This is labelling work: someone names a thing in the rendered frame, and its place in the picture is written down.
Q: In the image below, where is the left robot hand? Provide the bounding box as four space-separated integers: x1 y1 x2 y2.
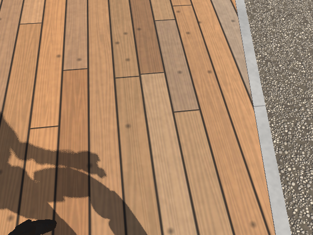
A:
8 219 57 235

